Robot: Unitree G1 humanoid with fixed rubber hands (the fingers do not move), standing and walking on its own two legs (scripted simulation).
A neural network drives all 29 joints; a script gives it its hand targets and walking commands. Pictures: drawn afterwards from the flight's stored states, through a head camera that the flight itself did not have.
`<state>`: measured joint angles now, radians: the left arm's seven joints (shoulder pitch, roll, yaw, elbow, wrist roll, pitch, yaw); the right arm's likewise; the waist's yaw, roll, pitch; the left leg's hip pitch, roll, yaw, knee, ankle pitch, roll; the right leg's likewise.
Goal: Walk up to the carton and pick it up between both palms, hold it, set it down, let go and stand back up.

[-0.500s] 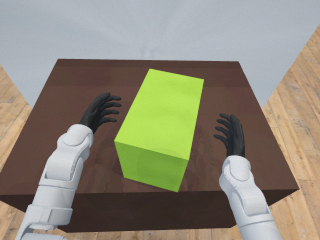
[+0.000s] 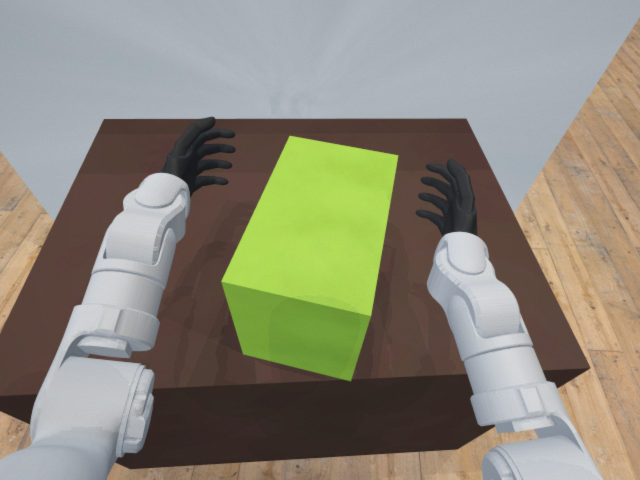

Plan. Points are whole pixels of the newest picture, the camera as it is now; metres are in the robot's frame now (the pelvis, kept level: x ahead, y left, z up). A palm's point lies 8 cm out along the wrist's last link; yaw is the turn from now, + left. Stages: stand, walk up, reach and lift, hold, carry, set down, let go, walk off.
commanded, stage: reach and lift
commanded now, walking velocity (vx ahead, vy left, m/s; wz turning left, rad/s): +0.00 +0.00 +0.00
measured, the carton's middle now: (319, 256) +0.43 +0.02 -0.01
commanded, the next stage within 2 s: none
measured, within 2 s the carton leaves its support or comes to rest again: neither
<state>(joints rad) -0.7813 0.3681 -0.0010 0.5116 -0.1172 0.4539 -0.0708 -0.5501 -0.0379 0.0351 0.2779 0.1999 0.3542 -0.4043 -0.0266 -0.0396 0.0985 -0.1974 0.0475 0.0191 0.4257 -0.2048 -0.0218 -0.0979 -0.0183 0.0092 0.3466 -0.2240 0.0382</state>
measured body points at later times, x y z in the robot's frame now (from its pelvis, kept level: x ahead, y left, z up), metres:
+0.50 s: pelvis +0.00 +0.01 +0.00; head +0.05 +0.03 +0.44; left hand +0.45 +0.17 +0.07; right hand +0.41 -0.11 +0.09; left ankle +0.02 +0.13 -0.74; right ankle -0.02 -0.14 -0.74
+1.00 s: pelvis -0.01 +0.03 -0.01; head +0.05 +0.07 +0.43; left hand +0.44 +0.17 +0.04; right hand +0.39 -0.13 +0.04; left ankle +0.01 +0.13 -0.74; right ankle -0.02 -0.14 -0.74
